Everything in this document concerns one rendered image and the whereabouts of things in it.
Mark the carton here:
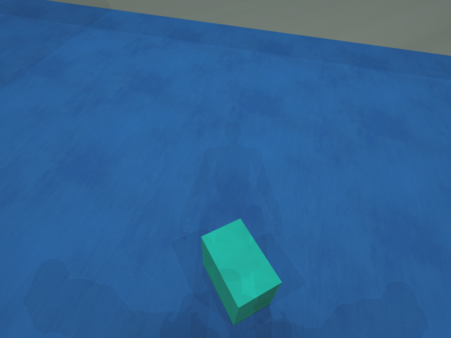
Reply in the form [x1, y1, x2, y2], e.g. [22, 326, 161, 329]
[201, 219, 282, 326]

